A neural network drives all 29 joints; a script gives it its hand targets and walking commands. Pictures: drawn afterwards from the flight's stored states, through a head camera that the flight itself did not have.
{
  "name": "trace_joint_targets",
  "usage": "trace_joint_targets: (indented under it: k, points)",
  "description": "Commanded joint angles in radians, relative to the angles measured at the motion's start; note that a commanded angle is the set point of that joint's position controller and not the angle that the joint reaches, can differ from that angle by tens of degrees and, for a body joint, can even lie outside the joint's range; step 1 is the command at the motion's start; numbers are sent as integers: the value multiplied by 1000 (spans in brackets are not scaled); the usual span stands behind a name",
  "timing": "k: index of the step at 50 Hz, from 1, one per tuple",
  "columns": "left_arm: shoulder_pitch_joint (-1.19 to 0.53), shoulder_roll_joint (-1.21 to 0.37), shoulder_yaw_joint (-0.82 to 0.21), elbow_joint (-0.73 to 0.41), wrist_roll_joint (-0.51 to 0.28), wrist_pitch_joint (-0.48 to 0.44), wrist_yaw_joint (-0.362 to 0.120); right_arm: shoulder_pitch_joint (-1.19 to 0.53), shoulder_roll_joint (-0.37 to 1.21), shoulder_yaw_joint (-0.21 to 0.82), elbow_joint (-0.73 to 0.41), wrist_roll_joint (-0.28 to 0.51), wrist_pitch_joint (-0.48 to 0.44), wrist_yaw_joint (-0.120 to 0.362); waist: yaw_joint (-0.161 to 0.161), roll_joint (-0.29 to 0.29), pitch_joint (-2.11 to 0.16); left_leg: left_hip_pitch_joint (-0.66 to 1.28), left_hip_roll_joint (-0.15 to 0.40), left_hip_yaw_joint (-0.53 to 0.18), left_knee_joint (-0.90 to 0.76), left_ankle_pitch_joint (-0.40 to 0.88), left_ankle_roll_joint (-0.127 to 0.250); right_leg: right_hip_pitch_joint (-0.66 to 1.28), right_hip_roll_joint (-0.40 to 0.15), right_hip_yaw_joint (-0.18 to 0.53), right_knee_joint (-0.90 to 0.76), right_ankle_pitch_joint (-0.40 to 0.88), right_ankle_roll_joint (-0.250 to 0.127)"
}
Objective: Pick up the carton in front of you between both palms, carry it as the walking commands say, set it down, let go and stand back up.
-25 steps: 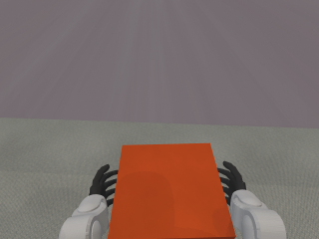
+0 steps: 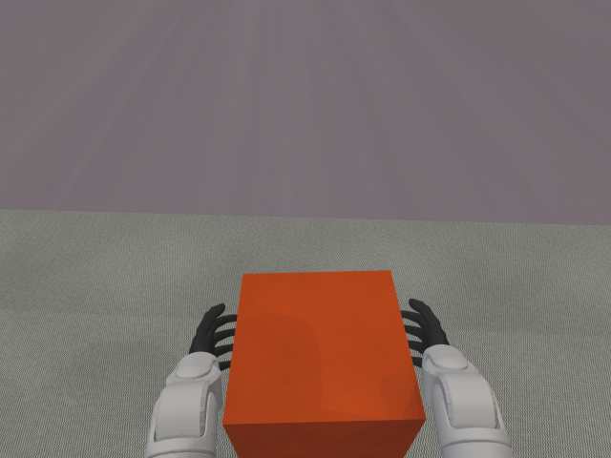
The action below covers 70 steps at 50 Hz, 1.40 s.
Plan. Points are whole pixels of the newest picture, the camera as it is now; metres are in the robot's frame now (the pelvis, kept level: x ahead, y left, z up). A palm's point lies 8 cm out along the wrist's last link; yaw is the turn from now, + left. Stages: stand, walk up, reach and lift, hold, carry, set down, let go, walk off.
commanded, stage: carry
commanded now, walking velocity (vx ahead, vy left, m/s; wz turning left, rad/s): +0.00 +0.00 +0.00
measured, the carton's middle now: (319, 379) +0.28 +0.00 -0.05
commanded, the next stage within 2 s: hold in 0.20 s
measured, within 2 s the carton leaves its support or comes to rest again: neither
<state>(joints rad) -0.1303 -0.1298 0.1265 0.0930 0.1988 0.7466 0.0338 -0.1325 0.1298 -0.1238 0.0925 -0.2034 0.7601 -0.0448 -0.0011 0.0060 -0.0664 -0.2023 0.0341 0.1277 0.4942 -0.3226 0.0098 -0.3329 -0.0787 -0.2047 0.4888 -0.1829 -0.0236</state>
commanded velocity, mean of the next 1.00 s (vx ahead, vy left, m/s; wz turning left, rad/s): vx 0.00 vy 0.00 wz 0.00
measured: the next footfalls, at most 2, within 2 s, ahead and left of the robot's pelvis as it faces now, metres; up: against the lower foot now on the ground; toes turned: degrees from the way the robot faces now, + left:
none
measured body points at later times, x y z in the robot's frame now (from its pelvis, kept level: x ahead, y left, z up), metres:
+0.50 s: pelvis -0.02 +0.00 +0.01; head -0.03 -0.01 +0.46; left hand +0.27 +0.17 +0.03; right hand +0.28 -0.14 +0.03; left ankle -0.04 +0.11 -0.74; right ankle +0.04 -0.12 -0.74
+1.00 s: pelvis -0.07 -0.02 -0.05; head +0.10 -0.02 +0.36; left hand +0.32 +0.17 -0.10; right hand +0.35 -0.13 -0.11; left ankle -0.04 +0.11 -0.74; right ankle +0.04 -0.11 -0.74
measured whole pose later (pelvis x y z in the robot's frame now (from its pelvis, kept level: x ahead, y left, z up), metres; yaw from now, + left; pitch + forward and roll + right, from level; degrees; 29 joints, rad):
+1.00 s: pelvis -0.07 -0.02 -0.05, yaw +6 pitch +13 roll +1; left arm -0.73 -0.14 0.55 0.62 0.40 0.27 -0.04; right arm -0.73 0.15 -0.53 0.60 -0.43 0.30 0.02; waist -0.01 0.03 0.18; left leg -0.75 -0.04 -0.05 0.89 -0.36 -0.01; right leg -0.83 0.01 0.01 0.84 -0.23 -0.02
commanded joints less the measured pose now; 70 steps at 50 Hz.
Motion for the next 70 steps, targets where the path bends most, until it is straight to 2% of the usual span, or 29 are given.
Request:
trace_joint_targets:
  k: [1,5,10,11,12,13,14,15,16,17,20,23,26,30,31,33,34,35,37,41,44,47,50,53,56,58,60,65,70]
  points:
    - [-433,-688,-483,-30,-184,-106,-180,-454,690,495,-47,193,-117,185,0,-5,-226,-26,113,-99,-92,175,18,185,-101,120,-44,178,0]
    - [-472,-784,-534,-25,-203,-130,-207,-493,787,549,-37,214,-142,212,-2,-4,-252,-14,114,-101,-77,209,17,194,-102,120,-34,205,-2]
    - [-444,-851,-581,-81,-231,-74,-217,-465,856,594,-91,244,-85,222,-1,-3,-280,-1,115,-98,-51,265,15,200,-106,118,-14,260,-6]
    - [-305,-867,-534,-62,-218,-69,-220,-314,850,571,-120,242,-75,223,-14,68,-215,5,-106,-245,-124,570,9,477,145,281,-47,541,-15]
    - [-335,-843,-529,-74,-198,-82,-210,-343,825,562,-129,220,-82,213,-1,39,-245,-23,-95,-259,-123,635,4,547,144,303,-47,622,-13]
    - [-312,-804,-493,-48,-164,-79,-204,-331,806,533,-115,200,-79,211,-2,19,-224,27,-92,-248,-145,501,16,512,140,300,-75,484,-8]
    - [-331,-800,-478,-56,-156,-83,-201,-358,795,531,-116,195,-79,211,8,15,-164,12,-93,-248,-152,483,12,491,141,291,-73,479,-1]
    - [-336,-801,-467,-45,-158,-86,-199,-370,794,528,-119,200,-82,209,9,8,-173,24,-99,-250,-150,517,8,505,143,295,-74,531,11]
    - [-310,-790,-452,-32,-158,-94,-185,-380,755,529,-127,206,-84,209,21,27,-187,56,-101,-246,-173,459,15,516,140,302,-67,553,16]
    - [-360,-788,-468,-51,-165,-98,-189,-389,784,538,-124,208,-87,206,15,5,-179,13,-95,-249,-169,468,12,540,159,292,-73,474,14]
    - [-401,-813,-486,-52,-179,-102,-203,-406,809,537,-122,204,-90,203,3,-9,-196,69,-102,-251,-158,498,7,509,164,294,-88,447,20]
    - [-438,-813,-486,-33,-182,-98,-212,-411,812,511,-87,187,-89,200,-10,13,-162,43,-99,-253,-172,403,7,507,162,289,-96,342,9]
    - [-559,-797,-415,62,-146,-109,-221,-519,795,421,10,146,-96,203,-22,21,-60,-50,-90,-245,-183,181,17,467,156,279,-91,148,-4]
    - [-777,-832,-269,287,-70,-165,-237,-764,815,286,210,89,-139,233,-22,46,12,-188,-67,-246,-178,-135,53,444,154,266,-27,-77,1]
    - [-833,-835,-223,343,-43,-183,-241,-823,834,245,268,67,-153,242,-23,21,23,-189,-73,-240,-153,-140,53,399,156,264,-20,-99,3]
    - [-928,-840,-123,456,9,-223,-243,-942,843,173,375,31,-182,255,-2,39,17,-223,-75,-234,-123,-203,57,382,158,266,7,-175,8]
    - [-950,-825,-69,500,40,-237,-241,-962,845,129,421,8,-196,256,4,21,33,-212,-86,-225,-92,-170,59,326,156,264,10,-175,10]
    - [-984,-803,-14,528,65,-255,-237,-993,834,82,465,-15,-210,254,18,14,19,-242,-91,-220,-78,-184,57,325,159,268,20,-201,9]
    - [-996,-739,90,585,123,-284,-227,-1003,777,-20,538,-69,-242,242,25,-2,20,-280,-106,-207,-37,-174,54,275,160,272,39,-222,7]
    - [-1000,-631,204,623,186,-339,-214,-987,641,-159,590,-164,-312,208,0,-23,-24,-382,-129,-182,76,-112,35,117,167,268,112,-180,5]
    - [-1022,-614,181,606,168,-405,-214,-987,609,-167,597,-179,-387,193,-20,-16,-119,-474,-150,-169,158,-57,21,21,180,257,191,-88,4]
    - [-1049,-660,99,591,117,-484,-223,-995,660,-109,589,-152,-471,188,-29,-1,-254,-583,-169,-163,242,-1,8,-27,187,263,282,25,4]
    - [-1075,-737,-8,593,56,-561,-240,-1038,750,13,567,-98,-551,196,-25,-1,-439,-697,-183,-165,333,56,-6,-37,186,271,385,141,11]
    - [-1135,-800,-159,530,-17,-604,-252,-1123,830,186,476,-18,-594,203,-17,-11,-727,-787,-194,-154,433,144,-21,7,186,279,493,289,21]
    - [-1170,-828,-281,445,-81,-606,-239,-1183,854,330,366,62,-596,205,-20,-25,-1038,-864,-206,-144,530,236,-33,47,183,272,611,467,23]
    - [-1174,-847,-320,420,-104,-589,-235,-1179,865,373,344,90,-577,210,-28,-35,-1131,-940,-211,-144,575,241,-37,12,179,270,662,514,26]
    - [-1159,-866,-326,438,-109,-562,-237,-1148,874,378,366,95,-549,221,-33,-33,-1115,-994,-210,-148,600,215,-37,-88,183,262,685,465,31]
    - [-1170,-906,-254,527,-77,-492,-258,-1137,858,285,469,60,-483,269,-50,8,-929,-1075,-208,-147,653,94,-34,-437,205,228,709,199,32]
    - [-1224,-885,-185,584,-56,-478,-249,-1190,810,195,530,33,-470,287,-67,20,-877,-1190,-213,-140,722,66,-39,-624,207,211,780,142,28]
